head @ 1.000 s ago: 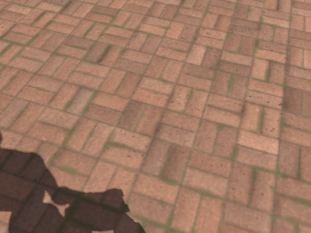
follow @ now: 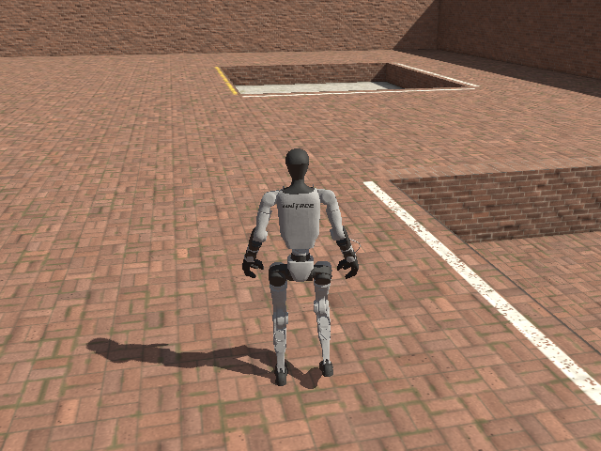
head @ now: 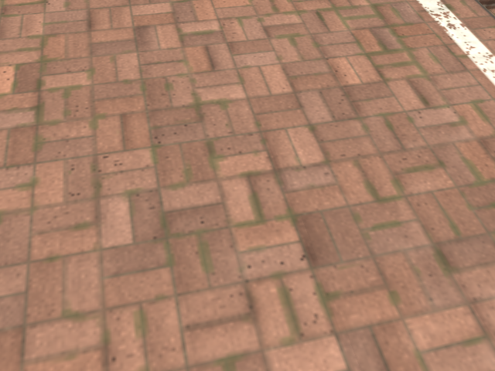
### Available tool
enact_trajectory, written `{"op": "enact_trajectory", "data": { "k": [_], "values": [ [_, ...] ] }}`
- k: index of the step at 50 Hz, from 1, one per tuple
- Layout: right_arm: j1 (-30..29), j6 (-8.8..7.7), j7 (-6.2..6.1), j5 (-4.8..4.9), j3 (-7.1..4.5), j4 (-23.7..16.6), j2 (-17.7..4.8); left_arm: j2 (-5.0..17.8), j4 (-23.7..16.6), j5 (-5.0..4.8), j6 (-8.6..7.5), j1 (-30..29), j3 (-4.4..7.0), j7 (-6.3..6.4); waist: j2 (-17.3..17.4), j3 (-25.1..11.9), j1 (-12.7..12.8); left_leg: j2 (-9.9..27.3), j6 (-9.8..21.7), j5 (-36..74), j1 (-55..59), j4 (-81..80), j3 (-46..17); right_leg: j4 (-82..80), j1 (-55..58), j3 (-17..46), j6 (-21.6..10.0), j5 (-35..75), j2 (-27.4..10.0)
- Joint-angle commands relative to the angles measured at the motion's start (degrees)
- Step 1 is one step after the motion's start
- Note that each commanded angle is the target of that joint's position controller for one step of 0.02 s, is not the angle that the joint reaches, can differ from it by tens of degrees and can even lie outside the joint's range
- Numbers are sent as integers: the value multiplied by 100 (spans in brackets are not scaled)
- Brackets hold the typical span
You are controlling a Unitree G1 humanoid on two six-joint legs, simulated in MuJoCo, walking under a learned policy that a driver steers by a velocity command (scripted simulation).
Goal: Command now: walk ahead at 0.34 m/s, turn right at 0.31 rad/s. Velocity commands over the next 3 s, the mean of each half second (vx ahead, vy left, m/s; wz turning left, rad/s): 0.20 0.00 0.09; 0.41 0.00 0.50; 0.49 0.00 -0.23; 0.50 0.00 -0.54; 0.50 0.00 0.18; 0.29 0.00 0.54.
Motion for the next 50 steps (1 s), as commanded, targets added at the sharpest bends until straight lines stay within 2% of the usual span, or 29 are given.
{"op": "enact_trajectory", "data": {
  "k": [1, 3, 5, 8, 11, 12, 13, 14, 15, 16, 17, 19, 20, 21, 24, 27, 29, 30, 31, 32, 33, 34, 35, 37, 38, 41, 44, 48, 50],
  "values": [
    [-160, -84, -11, 22, -173, -151, -787, 130, -461, 76, -56, -67, 33, 16, 877, -158, 167, 1480, 1083, 3385, 670, -935, -1083, -772, -589, 55, 163, 146, -215],
    [-271, -17, -39, 80, -202, -55, -935, -9, -456, 114, -50, -196, -45, -12, 887, -355, 163, 1383, 1057, 3809, 607, -921, -654, -1580, -166, -124, 204, 786, -245],
    [-206, 67, -72, 119, -207, 59, -1005, -19, -447, 87, -57, -443, -66, -61, 925, -465, 54, 1257, 953, 3792, 550, -909, -373, -2269, 309, -295, 189, 1503, -166],
    [58, 165, -72, 196, -188, 267, -1033, 81, -545, 106, -84, -853, -32, -103, 907, -475, -74, 1290, 867, 3443, 757, -645, -527, -2985, 649, -291, 79, 1746, -37],
    [-12, 226, -69, 285, -143, 337, -962, 291, -415, 191, -150, -548, 83, -74, 751, -529, 228, 1071, 550, 2653, 630, 27, -750, -4213, 1698, -335, -222, 2640, 72],
    [129, 181, -60, 176, -76, 316, -779, 642, -416, 260, -160, -361, 174, -5, 449, -807, 244, 759, 252, 1908, 252, 513, -645, -4137, 2547, 104, -429, 4382, -493],
    [558, 119, -25, 24, 49, 281, -440, 945, -496, 378, -87, -173, 227, 79, -445, -1386, 134, 324, -105, -378, -888, 1506, -428, -3552, 3977, 985, -1057, 6374, -1668],
    [706, 185, -49, 116, 105, 302, -392, 662, -455, 323, 19, -29, 170, 89, -1072, -1940, 317, 154, -347, -2811, -1311, 2606, -419, -3666, 4124, 1671, -1732, 6211, -2360],
    [462, 301, -72, 237, -48, 284, -859, 511, -401, 246, 73, 1, 134, 64, -765, -1713, 440, 214, -453, -3126, -1593, 3383, -538, -3931, 3735, 1647, -1769, 5202, -2215],
    [251, 421, -124, 261, -132, 226, -1002, 569, -366, 171, 96, -187, 154, 68, -576, -1276, 391, 264, -512, -2896, -1942, 3909, -460, -4143, 3377, 1396, -1622, 4352, -2029],
    [257, 554, -194, 231, -171, 258, -970, 548, -372, 140, 88, -477, 143, 71, -461, -982, 273, 353, -583, -2556, -1971, 4057, -479, -4377, 2873, 1120, -1503, 3625, -1892],
    [403, 762, -270, 202, -184, 277, -791, 518, -294, 141, 58, -855, 164, 63, -566, -638, 51, 495, -631, -1805, -1578, 3946, -330, -5039, 1827, 714, -1290, 1072, -1622],
    [399, 795, -276, 190, -180, 230, -693, 523, -245, 145, 32, -962, 184, 67, -723, -509, 5, 487, -604, -1572, -1450, 3843, -187, -5298, 1506, 582, -1241, 328, -1547],
    [349, 796, -267, 174, -184, 174, -644, 505, -206, 136, -10, -1033, 192, 80, -806, -437, -12, 516, -550, -1390, -1370, 3659, -134, -5458, 1357, 462, -1206, -19, -1527],
    [107, 699, -164, 130, -154, 53, -512, 574, -90, 85, -148, -1158, 251, 90, -634, -440, -19, 618, -261, -978, -877, 2539, -78, -5557, 1272, 37, -1098, -63, -1519],
    [77, 639, -38, 150, -190, 39, -613, 763, 41, -2, -164, -1076, 336, 35, -500, -510, -25, 556, -25, -870, -435, 1802, 138, -5482, 1405, -56, -1071, -389, -1680],
    [470, 637, 12, 174, -232, 220, -618, 754, 72, -93, -107, -1238, 340, 12, -314, -423, -290, 412, 186, -566, 224, 1125, 415, -5181, 1069, -288, -872, -962, -1606],
    [847, 641, 8, 171, -272, 420, -643, 605, 86, -87, -78, -1290, 306, 15, -97, -334, -417, 240, 308, -700, 628, 919, 512, -4728, 757, -521, -701, -1260, -1415],
    [1313, 632, -25, 186, -332, 616, -761, 318, 93, -36, -51, -1305, 233, 1, 506, -156, -527, 311, 514, -1211, 982, 410, 107, -3649, 309, -931, -453, -1487, -1058],
    [1702, 578, -108, 172, -410, 613, -1193, -147, 18, 89, -49, -1383, 102, -67, 1964, 57, -542, 1549, 1034, -2161, 1390, -537, -1999, -1179, -950, -1462, 24, -1549, -429],
    [1409, 404, -30, 61, -429, 300, -1647, 16, -293, -31, -161, -1679, 135, -75, 2012, 370, -453, 2202, 1818, -3896, 1184, -1687, -4493, -438, -2225, -476, -22, -1394, 163],
    [966, 258, -21, 13, -381, 120, -1428, 425, -284, -166, -308, -1766, 212, -98, 1482, 622, -348, 2267, 1750, -3831, 1106, -1936, -4336, -258, -2467, -43, -165, -702, -196],
    [694, 174, -43, 63, -300, 58, -1184, 615, -190, -135, -402, -1607, 273, -108, 1333, 656, -149, 2098, 1512, -3038, 1161, -1766, -3807, -441, -2462, -33, -218, 3, -316],
    [618, 174, -96, 148, -241, 29, -1007, 567, 5, 129, -480, -1535, 295, -62, 940, 396, -81, 1668, 1150, -1536, 1245, -1552, -2840, -981, -2008, -55, -102, 822, -411],
    [735, 177, -136, 138, -205, 42, -906, 484, 34, 144, -485, -1605, 289, -77, 913, 270, -93, 1501, 1059, -946, 1282, -1541, -2512, -1201, -1769, -89, -31, 1189, -352],
    [1047, 168, -230, 147, -204, 110, -862, 234, 22, 99, -464, -1774, 234, -116, 857, 89, -129, 1218, 956, 338, 1439, -1437, -1885, -1980, -1444, -172, 150, 1974, -132],
    [1249, 203, -281, 171, -232, 156, -877, 64, -97, 45, -470, -2185, 164, -182, 975, 183, -261, 1047, 887, 605, 1201, -1368, -1635, -2808, -1040, -224, 246, 2441, 38],
    [1525, 246, -306, 207, -254, 279, -844, -11, -266, 4, -541, -2703, 71, -320, 1012, 388, -486, 1176, 920, 627, 1266, -1246, -1694, -3472, -795, -289, 218, 2641, 47],
    [1513, 264, -308, 198, -268, 326, -862, 46, -258, -15, -574, -2686, 54, -378, 1082, 460, -471, 1323, 886, 878, 1454, -1173, -1650, -3663, -669, -365, 88, 2609, 10]
  ]
}}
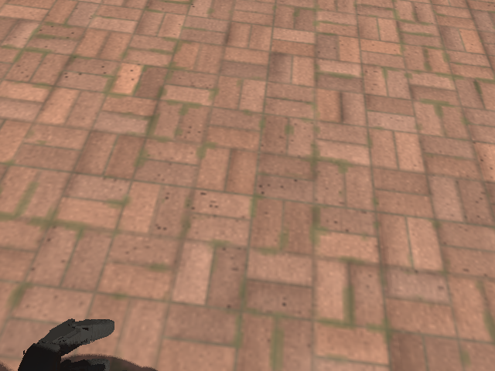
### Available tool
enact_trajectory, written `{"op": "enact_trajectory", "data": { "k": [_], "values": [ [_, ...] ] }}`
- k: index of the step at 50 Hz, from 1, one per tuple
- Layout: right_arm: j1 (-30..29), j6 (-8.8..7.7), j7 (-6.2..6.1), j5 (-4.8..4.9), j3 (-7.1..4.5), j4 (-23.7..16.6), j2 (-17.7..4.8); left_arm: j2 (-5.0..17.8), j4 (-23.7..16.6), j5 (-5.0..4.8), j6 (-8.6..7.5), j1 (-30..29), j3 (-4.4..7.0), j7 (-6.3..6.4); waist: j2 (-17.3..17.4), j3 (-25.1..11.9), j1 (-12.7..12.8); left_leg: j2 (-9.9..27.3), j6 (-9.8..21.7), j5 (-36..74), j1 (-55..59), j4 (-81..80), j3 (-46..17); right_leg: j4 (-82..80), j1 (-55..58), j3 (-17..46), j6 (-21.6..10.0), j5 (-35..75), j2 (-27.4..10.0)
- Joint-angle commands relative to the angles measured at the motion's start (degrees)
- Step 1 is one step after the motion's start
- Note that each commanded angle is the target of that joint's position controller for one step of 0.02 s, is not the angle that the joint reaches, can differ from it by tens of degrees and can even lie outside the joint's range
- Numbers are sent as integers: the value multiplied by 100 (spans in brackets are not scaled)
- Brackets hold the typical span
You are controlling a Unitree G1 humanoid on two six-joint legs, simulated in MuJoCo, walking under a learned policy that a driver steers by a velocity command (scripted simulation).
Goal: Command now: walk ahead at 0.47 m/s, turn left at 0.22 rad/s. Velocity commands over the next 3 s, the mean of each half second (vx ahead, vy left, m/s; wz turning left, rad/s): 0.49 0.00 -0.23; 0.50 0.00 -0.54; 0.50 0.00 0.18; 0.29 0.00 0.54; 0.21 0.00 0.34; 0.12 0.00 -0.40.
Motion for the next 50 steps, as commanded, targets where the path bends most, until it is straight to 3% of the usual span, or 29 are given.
{"op": "enact_trajectory", "data": {
  "k": [1, 3, 4, 5, 6, 7, 8, 9, 10, 11, 12, 15, 17, 19, 21, 24, 26, 28, 29, 30, 31, 32, 33, 34, 35, 37, 39, 45, 50],
  "values": [
    [227, -18, -37, -4, -275, -135, -1021, 354, -567, -39, -155, -902, 5, -87, 1100, 468, -52, 1429, 657, 2023, -34, -272, -657, -266, -75, -185, -181, -55, 5],
    [106, 2, -25, -24, -304, -145, -1100, 555, -468, -26, -152, -544, 68, -75, 1208, 286, 157, 1457, 530, 3567, 269, 179, -456, -304, 390, -390, -439, -542, 134],
    [44, 21, -21, -32, -312, -159, -1138, 712, -329, 4, -143, -61, 141, -39, 1230, -90, 414, 1333, 447, 4870, 366, 808, -260, -332, 1055, -591, -618, -679, 329],
    [-41, 40, -15, -60, -281, -198, -1102, 913, -83, 26, -120, 810, 230, 3, 1129, -706, 838, 1096, 300, 5545, 97, 1844, -5, -297, 2281, -590, -860, -526, 328],
    [-27, 41, -26, -176, -196, -311, -928, 1175, 115, 98, -94, 1912, 263, 24, 504, -1630, 1212, 854, 160, 4093, -1113, 3510, 65, 7, 4180, 688, -1307, -526, -642],
    [792, -54, 62, -136, -4, -336, -210, 1571, 350, 40, -74, 2398, 369, -47, -1498, -2415, 766, -279, -319, -510, -3373, 5627, 246, -644, 6081, 3717, -2348, -1875, -1970],
    [370, -186, 78, -47, -74, -354, -742, 1003, 379, -122, -69, 2247, 218, -72, -1116, -2017, 970, -74, -248, -1092, -4136, 6159, -141, -1395, 5902, 4476, -2188, -2809, -1848],
    [-503, -298, 110, 82, -161, -584, -1070, 800, 288, -102, -49, 1774, 155, -25, -633, -1013, 1015, 205, -181, -624, -4463, 6131, -61, -1456, 5043, 3544, -1925, -2523, -1650],
    [-979, -402, 112, 42, -130, -698, -1029, 784, 197, -8, -20, 1477, 130, 12, 57, -628, 919, 405, -141, -219, -4231, 5836, 46, -1549, 4199, 2925, -1791, -1826, -1397],
    [-1172, -458, 112, -69, -156, -761, -990, 729, 165, 38, -8, 1318, 111, 28, 248, -336, 758, 534, -183, -7, -4096, 5438, 123, -1624, 3600, 2531, -1794, -1176, -1209],
    [-1130, -462, 119, -140, -173, -790, -948, 657, 151, 100, -13, 1274, 74, 58, 125, -342, 582, 659, -210, 148, -3794, 5136, 102, -1722, 3276, 2277, -1779, -801, -1034],
    [-1145, -384, 121, -201, -132, -884, -724, 659, 181, -11, 9, 1349, 70, 141, -124, -199, 414, 700, -444, 113, -3589, 4264, 282, -1975, 2671, 1894, -1886, -440, -881],
    [-1640, -348, 110, -212, -67, -1075, -597, 863, 213, -39, 28, 1486, 126, 224, -105, 5, 511, 648, -605, 574, -3580, 3451, 423, -2099, 2264, 1653, -1847, -414, -793],
    [-2169, -367, 138, -200, -17, -1213, -508, 960, 234, -57, 74, 1631, 164, 277, -77, 104, 686, 485, -661, 1528, -3232, 2500, 474, -2071, 1922, 1364, -1617, -520, -533],
    [-2577, -404, 187, -152, -1, -1317, -490, 996, 286, -83, 136, 1894, 180, 310, -106, 71, 859, 249, -709, 2290, -2764, 1858, 517, -1958, 1752, 1297, -1468, -568, -424],
    [-2860, -430, 232, -69, -53, -1442, -648, 957, 353, -135, 220, 2204, 172, 340, -147, -5, 910, 144, -690, 2333, -2500, 1379, 330, -1575, 2109, 1675, -1333, -932, -565],
    [-2800, -462, 242, -42, -120, -1459, -820, 979, 339, -111, 259, 2216, 189, 362, -241, -46, 785, 165, -570, 1914, -2323, 1188, 241, -1194, 2439, 2015, -1223, -1016, -705],
    [-2125, -502, 207, -57, -232, -1297, -1009, 863, 280, -68, 287, 2120, 158, 355, -287, -305, 384, 212, -299, 1606, -1341, 855, 349, -495, 2374, 2015, -1023, -718, -504],
    [-1371, -524, 164, -142, -319, -1210, -1254, 582, 185, 0, 268, 2072, 52, 322, -25, -951, 17, 829, 29, 1396, -107, 971, -133, 724, 1939, 1703, -844, -950, -203],
    [-669, -464, 131, -224, -434, -1117, -1726, 138, 70, -17, 218, 2644, -77, 322, 1267, -1855, 45, 2122, 728, 843, 1861, 881, -1990, 2612, 381, 867, -461, -2765, 574],
    [-441, -388, 200, -136, -428, -939, -1601, 367, -43, -155, 188, 2882, -93, 322, 2231, -2029, 144, 2760, 1167, -528, 2069, 328, -3808, 3802, -783, 649, -377, -3917, 380],
    [-799, -377, 210, -118, -300, -1051, -1091, 867, 26, -196, 216, 2523, 40, 335, 1345, -1190, 66, 2460, 949, -981, 1359, 131, -3223, 4253, -1080, 787, -337, -3429, 64],
    [-1087, -348, 206, -130, -232, -1076, -880, 952, -40, -142, 257, 2079, 79, 335, 913, -634, 81, 2186, 737, -452, 671, 81, -2266, 4275, -1039, 587, -298, -2950, -121],
    [-1350, -334, 219, -153, -181, -1044, -750, 878, -94, -84, 284, 1891, 88, 325, 726, -282, 213, 1915, 663, 230, 59, -75, -1624, 4058, -869, 517, -252, -2614, -280],
    [-1507, -336, 218, -179, -147, -1002, -650, 803, -133, -61, 317, 1822, 113, 301, 836, -101, 341, 1730, 610, 665, -333, -228, -1151, 3820, -695, 503, -236, -2393, -440],
    [-1576, -382, 224, -168, -171, -916, -669, 549, -192, -89, 394, 1812, 74, 247, 948, 5, 439, 1567, 620, 1159, -765, -517, -520, 3618, -418, 350, -193, -2146, -559],
    [-1528, -428, 217, -137, -229, -820, -805, 432, -332, -64, 434, 1622, 44, 223, 811, 49, 455, 1624, 738, 1577, -796, -697, -134, 3276, -547, 334, -133, -1852, -623],
    [-1352, -362, 162, -101, -329, -606, -1142, 314, -636, -42, 363, 753, -49, 39, 548, 180, 209, 1530, 631, 2281, -567, -796, 1050, 1436, -347, 1, -165, -311, -550],
    [-792, -228, 188, 58, -383, -274, -1340, 308, -974, -26, 349, 57, -86, -62, 487, 400, 82, 1807, 541, 2703, -3, -584, 1280, 595, -97, -247, -488, -850, -327]
  ]
}}
Over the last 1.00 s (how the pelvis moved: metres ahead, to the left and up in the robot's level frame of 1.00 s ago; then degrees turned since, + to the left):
0.30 0.06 0.00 23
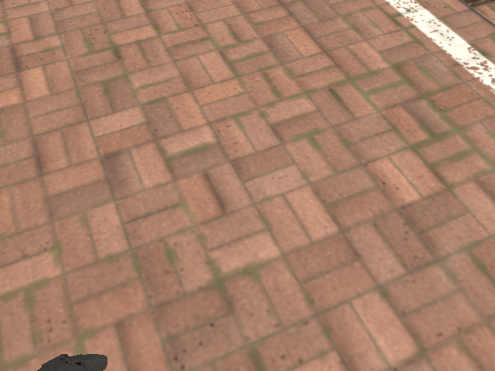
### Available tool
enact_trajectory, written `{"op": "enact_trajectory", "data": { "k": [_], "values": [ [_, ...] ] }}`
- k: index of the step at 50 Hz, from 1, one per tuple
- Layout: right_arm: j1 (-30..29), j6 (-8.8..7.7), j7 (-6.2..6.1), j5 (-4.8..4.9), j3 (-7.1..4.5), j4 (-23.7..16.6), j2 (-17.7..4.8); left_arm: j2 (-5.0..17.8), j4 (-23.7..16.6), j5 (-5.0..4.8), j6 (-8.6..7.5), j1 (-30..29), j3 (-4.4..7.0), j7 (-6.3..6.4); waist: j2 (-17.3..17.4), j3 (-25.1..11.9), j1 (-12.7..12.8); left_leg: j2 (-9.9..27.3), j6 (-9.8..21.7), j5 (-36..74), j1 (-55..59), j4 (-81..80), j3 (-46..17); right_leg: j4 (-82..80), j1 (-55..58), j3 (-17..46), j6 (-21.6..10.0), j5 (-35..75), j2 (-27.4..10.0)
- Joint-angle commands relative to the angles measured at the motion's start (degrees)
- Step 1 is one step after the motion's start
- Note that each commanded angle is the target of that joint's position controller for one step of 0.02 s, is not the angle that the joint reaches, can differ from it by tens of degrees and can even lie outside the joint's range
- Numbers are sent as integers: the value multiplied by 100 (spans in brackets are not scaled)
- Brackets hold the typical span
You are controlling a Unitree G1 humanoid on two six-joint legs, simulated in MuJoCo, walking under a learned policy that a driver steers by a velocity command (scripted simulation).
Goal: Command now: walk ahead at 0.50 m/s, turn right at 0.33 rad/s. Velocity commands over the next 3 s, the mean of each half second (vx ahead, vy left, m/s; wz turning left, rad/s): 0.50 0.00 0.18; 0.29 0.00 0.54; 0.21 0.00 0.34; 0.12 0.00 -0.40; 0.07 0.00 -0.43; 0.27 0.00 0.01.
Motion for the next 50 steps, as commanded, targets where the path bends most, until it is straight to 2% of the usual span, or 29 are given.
{"op": "enact_trajectory", "data": {
  "k": [1, 2, 3, 4, 5, 6, 7, 8, 9, 10, 11, 13, 16, 20, 24, 26, 28, 30, 31, 32, 33, 34, 35, 36, 37, 38, 41, 45, 50],
  "values": [
    [19, 16, 12, 115, -227, -157, -1045, 277, -597, 29, -100, -509, 45, -47, 507, 214, 246, 1728, 955, 3182, -81, -123, -655, -408, 329, -197, -276, -591, 234],
    [-3, 52, 10, 145, -237, -108, -1142, 414, -578, 55, -105, -314, 106, -35, 620, 50, 455, 1733, 922, 4186, 0, 271, -631, -546, 769, -338, -392, -882, 410],
    [-72, 93, 3, 171, -212, -56, -1169, 626, -405, 74, -112, 334, 222, -7, 633, -345, 899, 1596, 811, 4977, -128, 1075, -481, -860, 1766, -495, -544, -722, 598],
    [-31, 95, -14, 153, -124, -23, -1023, 948, -102, 81, -109, 1270, 386, 64, 582, -898, 1353, 1328, 628, 4824, -826, 2212, -331, -946, 3321, -452, -695, -308, 615],
    [125, 40, 10, -7, 64, -209, -539, 1524, 76, 179, -79, 2184, 524, 184, -283, -1812, 1543, 820, 316, 2398, -2675, 4319, -272, -817, 5481, 1375, -1206, -252, -834],
    [611, -72, 59, 3, 205, -201, -166, 1654, 28, 162, -106, 2124, 471, 192, -1095, -2702, 1170, -57, 137, -1784, -3907, 5816, -1242, -1583, 6180, 3803, -1879, -880, -1961],
    [-8, -123, 78, 199, 7, -211, -830, 1138, 19, 145, -160, 1949, 338, 165, -395, -2164, 1432, 163, 166, -1648, -4377, 6237, -1854, -1869, 5618, 3387, -1609, -1100, -1804],
    [-373, -140, 79, 269, -25, -377, -879, 967, 98, 120, -202, 1638, 270, 157, -428, -1248, 1262, 423, 215, -1138, -4636, 6052, -1682, -2000, 4809, 2372, -1352, -815, -1577],
    [-488, -128, 33, 172, -13, -357, -762, 757, 139, 110, -241, 1258, 214, 145, -197, -856, 1026, 661, 197, -628, -4473, 5697, -1598, -2167, 4107, 1800, -1165, -596, -1293],
    [-404, -63, 13, 94, -41, -307, -713, 557, 136, 133, -287, 972, 166, 123, -337, -580, 820, 802, 155, -229, -4214, 5464, -1607, -2389, 3562, 1326, -1064, -353, -1088],
    [-156, 34, 17, 103, -39, -209, -616, 441, 147, 173, -345, 795, 149, 114, -443, -534, 640, 898, 125, 104, -3841, 5416, -1660, -2632, 3187, 997, -1009, -290, -973],
    [8, 180, 6, 125, -13, -132, -376, 406, 261, 195, -476, 682, 172, 118, -305, -417, 490, 908, 49, 420, -3698, 5340, -1661, -2951, 2852, 547, -1048, 124, -941],
    [-335, 248, -22, 100, -11, -264, -289, 465, 470, 255, -544, 751, 211, 192, -134, -93, 505, 871, -47, 1097, -4169, 4767, -1821, -3145, 2861, -79, -992, 574, -881],
    [-927, 185, 102, 52, 64, -459, -144, 614, 626, 222, -516, 842, 237, 283, -40, 117, 695, 744, 13, 2182, -4139, 3340, -1508, -3275, 3067, -755, -827, 703, -764],
    [-1652, 177, 258, 41, 143, -824, -59, 799, 870, 125, -386, 1263, 302, 335, 113, 390, 987, 667, 212, 2099, -4453, 2551, -1159, -3133, 3835, -1031, -793, 1050, -1040],
    [-1827, 176, 343, 43, 139, -1005, -95, 876, 943, 72, -274, 1352, 331, 354, 80, 392, 984, 570, 352, 1702, -4540, 2356, -973, -2834, 4281, -1143, -730, 1644, -1159],
    [-1685, 200, 395, 50, 68, -1107, -233, 1032, 924, 46, -176, 1251, 368, 397, -109, 118, 779, 250, 557, 1173, -4038, 2312, -643, -2211, 4501, -1306, -602, 3393, -1167],
    [-856, 248, 376, 71, -113, -1006, -554, 1179, 876, 22, -79, 1126, 397, 448, -285, -457, 253, -195, 831, 673, -2862, 2357, -384, -849, 4424, -1402, -456, 4827, -1081],
    [41, 256, 297, 50, -296, -805, -871, 1146, 821, -8, -61, 966, 369, 472, -130, -864, -268, -397, 1040, 1119, -1529, 1860, -485, 477, 3813, -1496, -236, 4476, -824],
    [515, 314, 155, 21, -435, -724, -1398, 771, 687, 154, -138, 1161, 241, 469, 869, -1354, -268, 529, 1381, 2293, 97, 1767, -1967, 2341, 2318, -1449, 97, 1429, -366],
    [22, 272, 147, -61, -445, -1004, -1724, 211, 446, 218, -303, 1651, 46, 369, 1940, -2149, 407, 2003, 2718, 2648, 1737, 1112, -5260, 4467, 124, -542, 483, -3361, 1005],
    [74, 225, 202, -65, -306, -1121, -1252, 813, 460, 68, -476, 1111, 155, 283, 835, -2514, -52, 2019, 2546, 3167, 1707, 831, -5135, 4658, -177, 561, 351, -3333, 677],
    [-162, 171, 209, -67, -239, -1139, -1022, 840, 274, -84, -531, 695, 159, 268, 575, -1785, 42, 1819, 2300, 3698, 1039, 894, -4173, 4353, -311, 526, 236, -2961, 444],
    [-436, 141, 212, 10, -217, -1117, -896, 741, 302, -6, -529, 627, 148, 323, 23, -1080, 305, 1487, 2036, 4017, 155, 869, -3494, 3822, -297, 416, 253, -2631, 213],
    [-683, 150, 166, 45, -175, -1163, -717, 819, 340, 116, -471, 640, 195, 378, 29, -850, 461, 1323, 1888, 4030, -435, 775, -3114, 3384, -87, 382, 285, -2396, 37],
    [-809, 169, 131, -36, -153, -1243, -695, 832, 340, 141, -380, 701, 214, 387, 192, -737, 604, 1188, 1844, 4222, -991, 639, -2958, 3228, 305, 391, 325, -2235, -2],
    [-894, 199, 55, -84, -210, -1258, -872, 582, 336, 194, -198, 878, 156, 436, 369, -779, 778, 932, 1807, 4903, -1592, 580, -2553, 2367, 585, 258, 572, -1882, 140],
    [-861, 407, -113, 18, -238, -1241, -958, 487, 227, 192, -123, 445, 91, 446, 655, -1054, 639, 629, 1467, 4401, -1681, 848, -2394, 1106, 771, 243, 758, -915, 391],
    [-821, 605, -189, -2, -219, -1277, -921, 588, 48, 129, -115, -142, 105, 359, 918, -956, 436, 644, 1248, 2984, -1564, 1150, -3072, 36, 965, 425, 715, -785, 632]
  ]
}}
Over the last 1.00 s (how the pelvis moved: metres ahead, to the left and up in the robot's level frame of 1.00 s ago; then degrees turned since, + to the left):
0.55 -0.08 -0.01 -29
